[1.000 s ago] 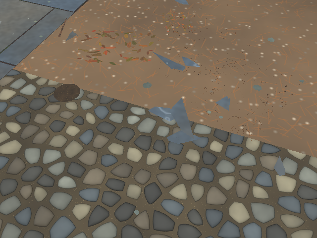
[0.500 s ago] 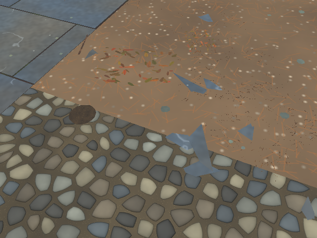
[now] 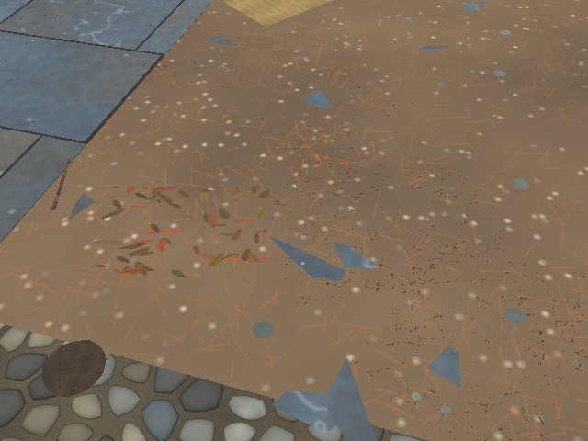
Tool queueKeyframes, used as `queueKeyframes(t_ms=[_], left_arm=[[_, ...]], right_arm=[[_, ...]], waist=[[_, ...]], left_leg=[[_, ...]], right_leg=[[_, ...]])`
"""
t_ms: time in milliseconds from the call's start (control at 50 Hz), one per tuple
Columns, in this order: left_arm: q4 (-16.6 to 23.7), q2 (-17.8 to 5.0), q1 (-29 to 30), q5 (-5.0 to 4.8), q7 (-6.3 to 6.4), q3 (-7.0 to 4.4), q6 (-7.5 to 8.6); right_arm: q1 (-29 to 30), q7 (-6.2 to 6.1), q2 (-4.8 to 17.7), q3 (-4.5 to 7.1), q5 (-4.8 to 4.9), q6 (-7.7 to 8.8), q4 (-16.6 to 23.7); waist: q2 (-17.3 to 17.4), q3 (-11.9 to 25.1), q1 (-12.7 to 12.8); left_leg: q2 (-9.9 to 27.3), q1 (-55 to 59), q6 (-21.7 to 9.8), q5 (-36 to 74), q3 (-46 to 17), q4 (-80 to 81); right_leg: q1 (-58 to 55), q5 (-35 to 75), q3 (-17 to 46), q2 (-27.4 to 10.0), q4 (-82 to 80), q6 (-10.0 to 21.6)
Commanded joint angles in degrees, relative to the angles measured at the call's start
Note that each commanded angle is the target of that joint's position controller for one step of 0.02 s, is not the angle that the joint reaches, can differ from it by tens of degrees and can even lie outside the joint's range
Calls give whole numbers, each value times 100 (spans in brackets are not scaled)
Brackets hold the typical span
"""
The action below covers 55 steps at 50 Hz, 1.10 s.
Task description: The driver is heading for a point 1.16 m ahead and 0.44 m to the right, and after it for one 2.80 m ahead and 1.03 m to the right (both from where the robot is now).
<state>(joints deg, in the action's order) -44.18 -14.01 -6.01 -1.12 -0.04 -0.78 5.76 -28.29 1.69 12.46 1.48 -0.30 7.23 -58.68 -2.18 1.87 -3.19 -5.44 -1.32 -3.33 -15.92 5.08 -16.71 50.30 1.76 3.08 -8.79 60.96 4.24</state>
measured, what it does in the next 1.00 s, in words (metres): walks ahead, turning right: right foot, then left foot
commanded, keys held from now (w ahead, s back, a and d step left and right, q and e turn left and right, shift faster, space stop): w+e+shift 0.48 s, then e+shift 0.46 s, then shift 0.06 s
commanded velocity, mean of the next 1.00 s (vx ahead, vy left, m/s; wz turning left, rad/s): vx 0.69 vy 0.00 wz -0.83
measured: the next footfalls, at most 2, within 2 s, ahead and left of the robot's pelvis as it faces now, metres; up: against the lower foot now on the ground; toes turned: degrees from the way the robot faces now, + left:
right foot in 0.22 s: +0.42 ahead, -0.11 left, +0.00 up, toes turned -10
left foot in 0.64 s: +0.86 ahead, -0.08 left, +0.00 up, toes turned -38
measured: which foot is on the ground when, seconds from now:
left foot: down 0.00-0.22, up 0.24-0.62, down 0.64-1.00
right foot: up 0.00-0.20, down 0.22-0.62, up 0.64-1.00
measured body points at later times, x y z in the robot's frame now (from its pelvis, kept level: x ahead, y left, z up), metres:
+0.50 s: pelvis +0.45 -0.08 +0.00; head +0.46 -0.09 +0.45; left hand +0.54 +0.17 -0.12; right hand +0.62 -0.37 -0.04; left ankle +0.71 +0.06 -0.66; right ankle +0.39 -0.11 -0.74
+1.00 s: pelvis +0.71 -0.13 +0.00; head +0.73 -0.18 +0.44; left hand +1.06 -0.12 -0.06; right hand +0.55 -0.41 -0.12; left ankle +0.82 -0.06 -0.74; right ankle +0.69 -0.29 -0.70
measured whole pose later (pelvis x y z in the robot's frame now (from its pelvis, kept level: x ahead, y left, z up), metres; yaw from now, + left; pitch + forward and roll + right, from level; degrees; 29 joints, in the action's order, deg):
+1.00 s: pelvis +0.71 -0.13 +0.00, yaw -51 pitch +0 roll +3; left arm -32.6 -19.2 -5.7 -1.1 -0.8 -4.7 -3.5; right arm -9.1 -0.7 19.1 5.0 0.5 2.1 -43.6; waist -0.3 -6.1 -3.2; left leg 3.7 -12.2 0.4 -11.1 13.6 -23.7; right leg 33.7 -10.9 -1.1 -5.2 47.8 -0.8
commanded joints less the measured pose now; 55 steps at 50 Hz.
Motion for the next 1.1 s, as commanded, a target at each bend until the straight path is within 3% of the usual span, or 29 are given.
queueKeyframes(t_ms=[20, 100, 140, 180, 200, 220, 240, 260, 280, 300, 320, 380, 440, 480, 520, 600, 620, 640, 660, 680, 700, 720, 740, 800, 880, 1000, 1060, 1080, 1100], left_arm=[[295, -149, 323, -39, -90, -8, 60], [680, -128, 1082, -116, -347, -16, 134], [834, -334, 1093, -142, -482, -112, 171], [751, -716, 118, -179, -511, -301, 77], [386, -1090, -1326, -149, -472, -481, -2], [107, -1479, -2585, -119, -361, -649, -105], [192, -1920, -2392, -52, -301, -749, -144], [188, -1349, -2466, 49, -250, -636, -91], [198, -967, -2490, 170, -204, -553, -22], [178, -696, -2162, 184, -280, -458, 43], [285, -588, -1720, 133, -299, -412, 94], [480, -583, -1098, 9, -193, -382, 21], [523, -691, -1174, -61, -4, -397, 13], [458, -790, -1328, -77, 47, -442, -31], [322, -880, -1675, -132, 54, -503, -98], [262, -786, -1727, -169, 174, -556, -315], [417, -728, -1449, -127, 187, -543, -345], [681, -269, -1415, 51, 180, -390, -380], [804, 61, -2753, -19, 83, -227, -363], [776, -734, -2846, -116, 38, -293, -434], [926, -1044, -1946, -133, 56, -391, -521], [1077, -1151, -1376, -79, 100, -443, -606], [1169, -1168, -1092, -2, 121, -496, -658], [1305, -530, -1108, -51, 123, -379, -770], [1312, -665, -881, -10, 79, -420, -809], [1564, -848, -75, 19, -144, -505, -921], [1505, -914, -352, 78, -142, -593, -875], [1378, -1310, -834, 66, -44, -750, -862], [1384, -1843, -1269, -3, 52, -838, -822]], right_arm=[[450, -127, 726, 63, -4, 217, 511], [79, -202, 908, 44, -18, 74, 422], [187, -263, 1182, 85, -141, -37, 565], [397, -379, 1451, 168, -285, -210, 740], [753, -392, 1545, 202, -301, -286, 915], [1057, -393, 1496, 196, -244, -249, 1110], [306, -211, 152, -137, -171, 40, 1416], [660, -61, 695, -118, 130, 422, 1720], [1526, -49, 952, -55, 317, 546, 2009], [1957, -80, 833, -86, 227, 566, 2208], [1867, -114, 735, -75, 99, 513, 2182], [1484, -120, 774, 17, -50, 243, 2180], [2515, -200, 630, -41, -180, 193, 2670], [3057, -210, 410, -81, -137, 183, 2899], [3308, -234, 579, 33, -47, 178, 3077], [3071, -253, 1062, 335, 84, 252, 3184], [2216, -258, 1142, 400, 30, 278, 3019], [978, -270, 1375, 417, -77, 242, 2826], [649, -184, 1562, 387, -250, 159, 2742], [955, -175, 1457, 448, -129, 32, 2784], [1369, -284, 910, 335, -122, -96, 2970], [1724, -345, 723, 239, -115, -235, 2918], [1902, -362, 734, 220, -106, -293, 2857], [2247, -312, 898, 310, -100, -265, 2442], [2482, -310, 1262, 464, -43, -312, 2190], [2411, -191, 1552, 547, 179, -428, 1922], [2258, -136, 1494, 523, 327, -477, 1775], [1820, -108, 1281, 465, 210, -497, 1643], [1700, -40, 825, 256, -122, -487, 1882]], waist=[[124, -928, 135], [228, -1132, -80], [555, -801, 97], [1114, -126, 763], [1286, 528, 1441], [777, 978, 1981], [-2049, 1271, 930], [-1368, 2263, 1128], [-759, 1354, 1201], [524, 593, 834], [817, 365, 456], [686, -353, -97], [466, -813, 159], [117, -773, 479], [-67, -627, 733], [-438, -96, 493], [-480, 524, 6], [-27, 1725, -336], [2310, 3017, 268], [2239, 3322, 230], [1586, 2392, -19], [788, 1426, 30], [487, 796, 150], [839, 33, 481], [715, 488, 495], [832, 147, 265], [618, 231, 449], [14, 554, 510], [-1578, 810, 419]], left_leg=[[1375, -1288, -534, 1296, -212, 1362], [1601, 233, -147, 2334, 261, 1230], [1713, 855, 20, 5206, 496, 550], [1856, 1279, 69, 8115, 618, -1193], [1876, 824, -3, 8513, 555, -2771], [1503, -647, 83, 7134, 536, -4918], [62, -3928, 557, -739, -122, -7845], [78, -4757, 111, -858, -1549, -8058], [406, -5007, -165, -562, -1585, -7591], [589, -4757, -257, -300, -1487, -6939], [780, -4374, -217, -207, -1501, -6433], [1048, -3668, 185, -168, -1328, -5404], [906, -3044, 516, 1011, -841, -3613], [625, -2182, 588, 2129, -671, -2309], [263, -1720, 661, 2639, -693, -1535], [60, -1403, 462, 2400, -922, -526], [321, -459, 294, 2966, -940, -511], [1653, 1413, -132, 4337, -1823, -1488], [3694, 3303, -1431, 5396, -4517, -1512], [3788, 3146, -1548, 2847, -5267, -1240], [3172, 2368, -1267, 2056, -4115, -972], [2790, 1227, -1009, 2335, -3096, -792], [2474, 273, -920, 2816, -2492, -642], [2093, -1203, -847, 3421, -1227, -38], [2427, -896, -981, 3317, -670, 106], [2395, -892, -658, 2202, 57, -114], [2213, -758, -283, 2238, 295, -1101], [1874, -1376, 19, 1339, 582, -2027], [1102, -3372, 448, -2118, 838, -3929]], right_leg=[[-742, 1409, -186, 161, -1181, 47], [-616, 1504, -516, 501, -2497, 256], [-1157, 902, -1052, 941, -2557, 365], [-2095, -244, -1395, 1398, -2166, 549], [-3582, -560, -1201, 1454, -2144, 768], [-5473, -899, -321, 1142, -2439, 976], [-7721, -1881, 2955, -394, -2969, 2290], [-8264, -4194, 5137, -705, -4419, 2509], [-7638, -3934, 4687, -527, -4672, 1961], [-6387, -3109, 4069, -287, -4778, 1673], [-5470, -2590, 3561, -89, -4752, 1646], [-3656, -1829, 2533, 574, -4991, 1559], [-2322, -976, 1826, 979, -5049, 1453], [-1835, -1040, 1556, 1252, -4880, 1110], [-2140, -823, 1852, 1270, -4516, 832], [-3746, 466, 2366, 1301, -2682, 250], [-3757, 857, 2116, 1480, -1552, -43], [-2960, -1030, 1582, 1633, 372, -317], [-1289, -4922, 1269, 2199, 2313, -544], [-802, -3972, 1130, 1218, 3200, -654], [-483, -3395, 792, 953, 3087, -747], [-491, -2930, 404, 785, 2805, -831], [-695, -2806, 285, 641, 2577, -858], [-1336, -2778, -22, 373, 1269, -834], [-1728, -1554, -69, 171, 17, -721], [-2643, -1333, -523, 472, -1770, -354], [-3491, -865, -713, 868, -3254, -38], [-4562, -42, -234, 671, -3446, 249], [-5942, -274, 1879, -774, -3492, 1044]])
